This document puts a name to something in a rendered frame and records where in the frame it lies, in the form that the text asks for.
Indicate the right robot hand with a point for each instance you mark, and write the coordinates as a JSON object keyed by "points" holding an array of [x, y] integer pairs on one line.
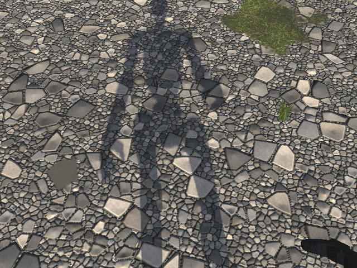
{"points": [[334, 250]]}

